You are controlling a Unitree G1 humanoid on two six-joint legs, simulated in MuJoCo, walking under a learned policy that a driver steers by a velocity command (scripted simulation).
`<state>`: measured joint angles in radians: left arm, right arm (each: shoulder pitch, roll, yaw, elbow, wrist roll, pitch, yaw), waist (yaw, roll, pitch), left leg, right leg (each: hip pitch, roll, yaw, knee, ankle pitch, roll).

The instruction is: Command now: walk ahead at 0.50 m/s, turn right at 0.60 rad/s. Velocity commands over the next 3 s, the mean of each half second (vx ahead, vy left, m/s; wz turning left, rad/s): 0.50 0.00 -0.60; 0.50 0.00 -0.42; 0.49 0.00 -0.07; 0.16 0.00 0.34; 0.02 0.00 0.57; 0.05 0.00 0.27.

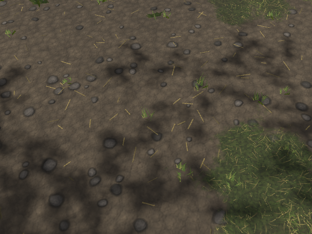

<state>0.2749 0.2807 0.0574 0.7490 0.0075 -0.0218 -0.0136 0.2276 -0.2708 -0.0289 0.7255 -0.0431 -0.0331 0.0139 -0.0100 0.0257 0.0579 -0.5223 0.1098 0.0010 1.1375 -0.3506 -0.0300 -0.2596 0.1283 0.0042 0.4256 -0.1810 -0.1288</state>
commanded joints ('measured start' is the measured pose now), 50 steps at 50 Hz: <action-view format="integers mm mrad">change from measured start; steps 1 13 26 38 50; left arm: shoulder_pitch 29 210 63 -294 -2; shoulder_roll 144 173 86 23 74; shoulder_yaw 39 49 16 -23 4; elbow -49 7 -36 -158 13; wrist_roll -4 6 28 33 5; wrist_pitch -32 -32 16 9 -37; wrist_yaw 2 22 -33 -70 10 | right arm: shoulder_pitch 70 -283 67 196 173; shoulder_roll -84 -86 -94 -136 -81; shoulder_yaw -24 -11 -33 -45 -21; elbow -40 -158 -27 78 60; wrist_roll -7 14 23 26 16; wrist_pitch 20 -7 -53 -53 -5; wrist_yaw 4 13 -16 -14 5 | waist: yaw -23 95 15 -44 -12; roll -51 -97 87 65 -86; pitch -82 -14 -50 29 -87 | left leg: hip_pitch -68 -110 396 482 -16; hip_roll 6 -83 152 148 13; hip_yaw -2 -23 -171 135 -10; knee -67 -516 -938 -965 -14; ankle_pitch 71 280 308 534 17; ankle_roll -19 0 174 154 57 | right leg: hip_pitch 80 256 -325 -313 183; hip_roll -249 -253 -152 -156 -332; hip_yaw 279 385 75 -66 222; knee -203 -107 739 243 -180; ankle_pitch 323 407 -120 93 335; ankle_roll -157 -93 75 54 -90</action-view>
